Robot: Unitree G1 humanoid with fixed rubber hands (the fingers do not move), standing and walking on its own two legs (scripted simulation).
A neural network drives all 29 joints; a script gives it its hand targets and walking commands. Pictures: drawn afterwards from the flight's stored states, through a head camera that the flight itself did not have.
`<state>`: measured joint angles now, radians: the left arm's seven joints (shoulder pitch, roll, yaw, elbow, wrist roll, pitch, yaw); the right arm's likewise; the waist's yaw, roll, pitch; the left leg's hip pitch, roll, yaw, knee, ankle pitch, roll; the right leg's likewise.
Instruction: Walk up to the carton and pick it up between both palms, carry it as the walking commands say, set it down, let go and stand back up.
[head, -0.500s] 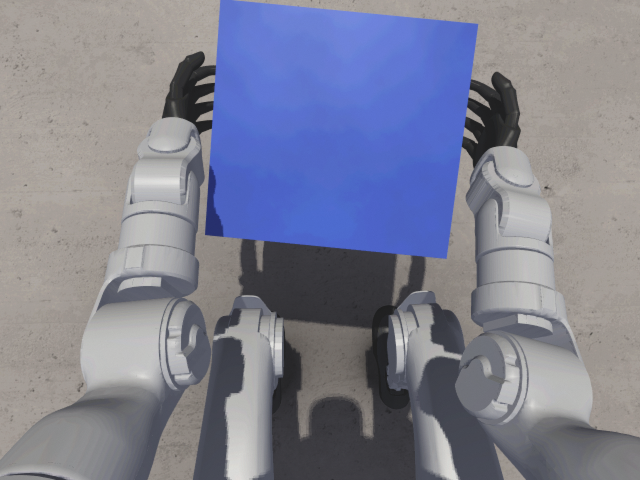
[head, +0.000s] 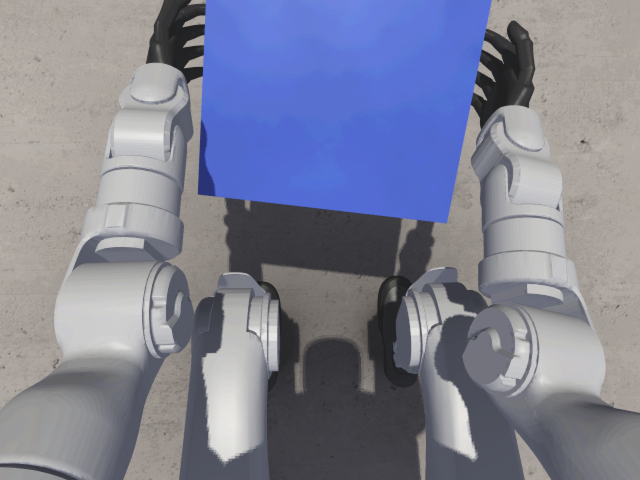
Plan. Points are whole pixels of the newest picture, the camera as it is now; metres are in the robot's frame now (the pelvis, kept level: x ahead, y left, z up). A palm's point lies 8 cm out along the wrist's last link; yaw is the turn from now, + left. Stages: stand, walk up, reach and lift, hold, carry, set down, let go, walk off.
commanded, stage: set down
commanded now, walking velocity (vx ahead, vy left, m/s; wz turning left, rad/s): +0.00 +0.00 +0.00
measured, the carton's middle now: (333, 99) +0.53 +0.01 -0.22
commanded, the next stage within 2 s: none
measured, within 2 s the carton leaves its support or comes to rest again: rests again in 1.18 s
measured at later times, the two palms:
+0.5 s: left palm (188, 78) +0.54 +0.19 -0.19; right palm (481, 102) +0.52 -0.16 -0.17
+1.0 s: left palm (196, 74) +0.55 +0.18 -0.20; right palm (484, 102) +0.52 -0.17 -0.19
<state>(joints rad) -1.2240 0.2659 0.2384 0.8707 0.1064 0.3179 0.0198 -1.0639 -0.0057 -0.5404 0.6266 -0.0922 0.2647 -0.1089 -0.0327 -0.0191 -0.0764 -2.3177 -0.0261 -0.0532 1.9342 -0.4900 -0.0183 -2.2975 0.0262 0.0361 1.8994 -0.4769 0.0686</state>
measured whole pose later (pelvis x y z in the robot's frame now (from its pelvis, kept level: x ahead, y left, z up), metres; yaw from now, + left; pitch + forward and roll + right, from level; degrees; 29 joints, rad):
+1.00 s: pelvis +0.00 +0.00 -0.05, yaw -2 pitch +46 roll -4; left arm -1.36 0.34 0.20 1.01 0.07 0.21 -0.03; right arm -1.26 -0.14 -0.47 0.89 -0.01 0.18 -0.13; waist -0.03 -0.04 0.10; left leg -2.39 -0.01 -0.06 2.13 -0.54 -0.01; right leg -2.38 0.06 0.04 2.08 -0.50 0.09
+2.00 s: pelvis +0.01 +0.00 -0.06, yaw -2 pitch +44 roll -3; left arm -1.40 0.35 0.23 1.07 0.09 0.12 -0.05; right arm -1.28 -0.17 -0.46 0.96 0.00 0.10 -0.10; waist -0.03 -0.06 0.16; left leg -2.36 -0.01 -0.07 2.18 -0.58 -0.02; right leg -2.35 0.07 0.04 2.13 -0.55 0.09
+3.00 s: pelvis +0.01 +0.00 -0.02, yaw -1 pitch +42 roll -3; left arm -1.25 0.53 0.12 0.97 -0.12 0.13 -0.06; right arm -1.10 -0.21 -0.27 0.77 0.17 0.13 -0.15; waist -0.06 -0.01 0.14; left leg -2.21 -0.01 -0.07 2.06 -0.58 -0.03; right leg -2.20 0.05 0.02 2.02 -0.55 0.07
